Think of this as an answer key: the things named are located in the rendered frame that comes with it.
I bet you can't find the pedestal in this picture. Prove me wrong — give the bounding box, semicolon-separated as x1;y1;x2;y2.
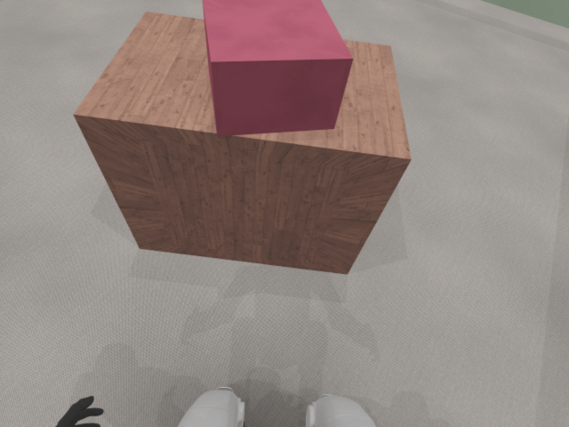
73;12;412;275

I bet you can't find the robot thigh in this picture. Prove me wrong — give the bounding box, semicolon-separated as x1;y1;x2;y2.
306;395;377;427
178;390;244;427

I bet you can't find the left robot hand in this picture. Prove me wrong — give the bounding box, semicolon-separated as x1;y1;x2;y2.
56;396;104;427

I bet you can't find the carton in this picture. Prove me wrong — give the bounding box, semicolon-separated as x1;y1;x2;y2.
203;0;353;136

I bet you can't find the robot left thigh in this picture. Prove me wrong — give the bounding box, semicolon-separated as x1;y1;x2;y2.
178;390;244;427

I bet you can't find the robot right thigh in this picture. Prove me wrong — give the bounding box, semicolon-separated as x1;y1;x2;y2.
306;395;377;427

